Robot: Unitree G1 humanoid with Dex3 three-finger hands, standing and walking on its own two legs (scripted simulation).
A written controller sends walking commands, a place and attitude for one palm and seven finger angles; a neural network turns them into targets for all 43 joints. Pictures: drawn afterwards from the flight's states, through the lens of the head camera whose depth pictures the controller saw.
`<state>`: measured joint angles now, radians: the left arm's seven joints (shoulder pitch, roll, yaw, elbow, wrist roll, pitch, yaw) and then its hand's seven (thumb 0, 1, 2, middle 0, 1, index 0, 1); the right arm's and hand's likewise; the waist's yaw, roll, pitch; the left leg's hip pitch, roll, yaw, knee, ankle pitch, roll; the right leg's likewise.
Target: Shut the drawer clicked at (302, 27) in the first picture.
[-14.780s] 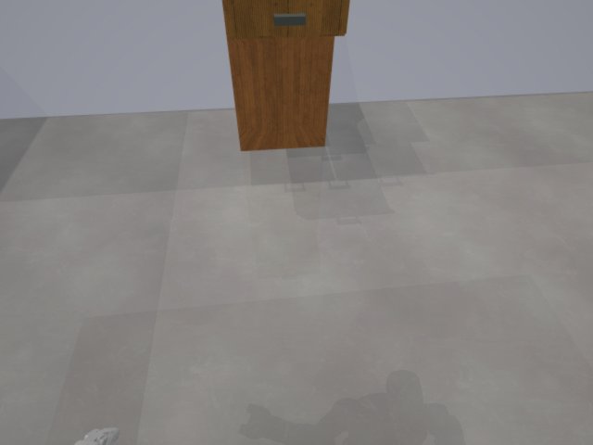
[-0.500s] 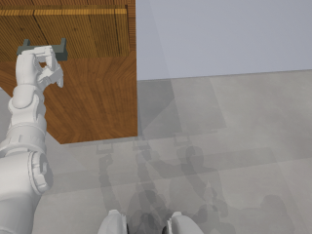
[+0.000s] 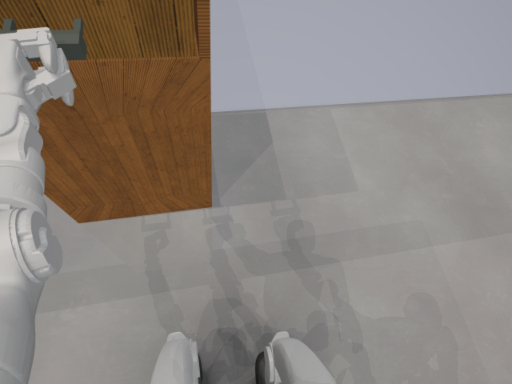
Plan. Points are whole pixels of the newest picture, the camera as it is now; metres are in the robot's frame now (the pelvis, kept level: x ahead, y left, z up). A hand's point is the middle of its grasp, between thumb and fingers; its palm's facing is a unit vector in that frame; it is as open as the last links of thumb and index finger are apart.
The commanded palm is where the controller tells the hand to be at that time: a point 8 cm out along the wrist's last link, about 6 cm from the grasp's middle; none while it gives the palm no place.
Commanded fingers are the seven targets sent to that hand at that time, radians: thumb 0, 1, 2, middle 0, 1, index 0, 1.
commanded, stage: push the drawer shut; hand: left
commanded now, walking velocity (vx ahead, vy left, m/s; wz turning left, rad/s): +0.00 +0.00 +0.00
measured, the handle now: (43, 35) +0.62 +0.25 +0.10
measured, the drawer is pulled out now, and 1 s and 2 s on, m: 0.00 0.00 0.00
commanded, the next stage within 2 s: pull the fist back off the drawer in 0.54 s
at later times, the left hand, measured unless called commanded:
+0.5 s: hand (57, 70) +0.55 +0.22 +0.10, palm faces +0.06 -1.00 -0.04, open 3.3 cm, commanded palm +0.59 +0.24 +0.10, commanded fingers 0.00 0.90 0.90 -1.40 -1.60 -1.40 -1.60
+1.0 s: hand (54, 71) +0.55 +0.23 +0.10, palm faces +0.08 -1.00 -0.03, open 3.1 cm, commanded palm +0.55 +0.24 +0.10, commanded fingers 0.00 0.90 0.90 -1.40 -1.60 -1.40 -1.60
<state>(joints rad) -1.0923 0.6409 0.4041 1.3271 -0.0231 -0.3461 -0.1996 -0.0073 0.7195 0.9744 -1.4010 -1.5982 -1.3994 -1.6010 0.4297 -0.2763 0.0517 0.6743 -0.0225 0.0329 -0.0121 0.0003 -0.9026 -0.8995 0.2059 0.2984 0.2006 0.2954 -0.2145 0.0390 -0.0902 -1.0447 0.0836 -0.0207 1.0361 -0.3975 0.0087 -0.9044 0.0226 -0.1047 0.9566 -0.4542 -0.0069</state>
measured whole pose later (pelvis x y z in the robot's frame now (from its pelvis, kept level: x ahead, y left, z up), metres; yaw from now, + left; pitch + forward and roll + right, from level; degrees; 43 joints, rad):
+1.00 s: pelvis -0.02 +0.02 -0.01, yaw +0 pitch +25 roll -6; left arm -1.19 0.66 0.37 1.31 -0.01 -0.30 -0.17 0.01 0.59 0.91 -1.40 -1.60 -1.40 -1.60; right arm 0.44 -0.28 0.07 0.68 -0.04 -0.04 -0.01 0.00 -0.90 -0.90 0.21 0.30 0.20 0.30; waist -0.23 0.04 -0.08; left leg -1.13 0.06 -0.02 1.07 -0.38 0.04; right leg -0.98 0.01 -0.11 0.99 -0.43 0.02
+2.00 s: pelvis +0.04 +0.00 +0.05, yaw +1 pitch +6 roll -1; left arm -0.20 0.32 0.26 0.35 -0.20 -0.15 -0.15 0.01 0.90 0.90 -1.40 -1.60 -1.40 -1.60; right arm 0.21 -0.27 0.02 0.56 0.06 0.01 -0.04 0.01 -0.91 -0.90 0.20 0.30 0.20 0.29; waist -0.01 0.06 -0.09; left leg -0.47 0.04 0.03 0.72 -0.35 0.00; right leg -0.37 -0.01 -0.05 0.68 -0.42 0.00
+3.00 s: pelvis +0.04 -0.01 +0.08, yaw +1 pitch -4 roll -1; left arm 0.52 0.31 0.30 -0.46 -0.07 -0.12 0.09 0.01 0.89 0.90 -1.41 -1.60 -1.41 -1.60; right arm 0.18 -0.23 0.02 0.60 0.00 -0.08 -0.07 0.01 -0.90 -0.90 0.20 0.30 0.20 0.30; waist 0.06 0.08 0.02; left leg -0.13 0.04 0.05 0.43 -0.23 0.00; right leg -0.02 0.00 -0.04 0.36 -0.27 0.00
